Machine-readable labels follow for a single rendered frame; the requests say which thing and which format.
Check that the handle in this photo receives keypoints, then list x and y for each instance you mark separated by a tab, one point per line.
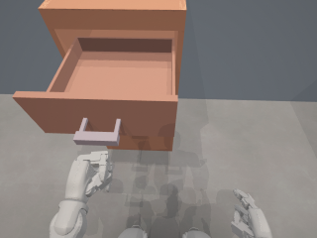
93	138

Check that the right robot shin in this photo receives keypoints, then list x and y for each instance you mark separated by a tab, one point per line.
193	229

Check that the robot left hand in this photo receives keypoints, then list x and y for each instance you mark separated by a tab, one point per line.
89	173

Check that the left robot thigh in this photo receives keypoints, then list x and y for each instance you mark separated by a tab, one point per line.
133	233

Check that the drawer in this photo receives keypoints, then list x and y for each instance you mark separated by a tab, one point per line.
108	78

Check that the cabinet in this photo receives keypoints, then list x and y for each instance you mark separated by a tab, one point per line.
67	19

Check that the robot left forearm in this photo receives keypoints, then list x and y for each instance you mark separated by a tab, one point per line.
70	221

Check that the robot right hand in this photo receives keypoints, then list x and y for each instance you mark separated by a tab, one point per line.
254	223

